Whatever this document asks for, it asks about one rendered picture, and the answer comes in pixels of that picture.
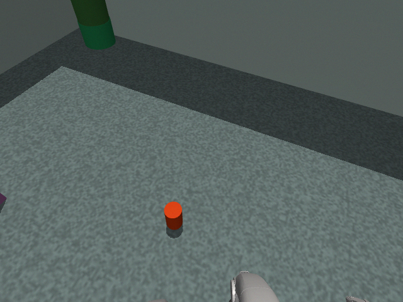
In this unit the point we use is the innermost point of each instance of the can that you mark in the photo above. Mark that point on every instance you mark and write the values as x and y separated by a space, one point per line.
173 215

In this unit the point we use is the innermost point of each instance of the potted plant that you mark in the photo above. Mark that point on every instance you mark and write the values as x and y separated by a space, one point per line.
94 23

